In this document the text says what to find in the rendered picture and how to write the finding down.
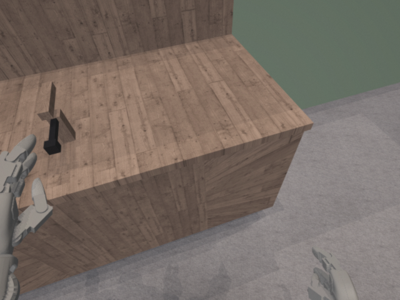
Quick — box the left robot forearm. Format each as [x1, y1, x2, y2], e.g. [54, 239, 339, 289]
[0, 254, 20, 300]

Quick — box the robot right hand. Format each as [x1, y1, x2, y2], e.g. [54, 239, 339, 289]
[307, 246, 359, 300]

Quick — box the counter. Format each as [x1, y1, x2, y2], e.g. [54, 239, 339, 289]
[0, 0, 314, 294]

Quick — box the robot left hand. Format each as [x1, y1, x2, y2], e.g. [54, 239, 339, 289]
[0, 134, 53, 255]

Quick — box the tap lever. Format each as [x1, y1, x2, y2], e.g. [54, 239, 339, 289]
[44, 118, 61, 155]

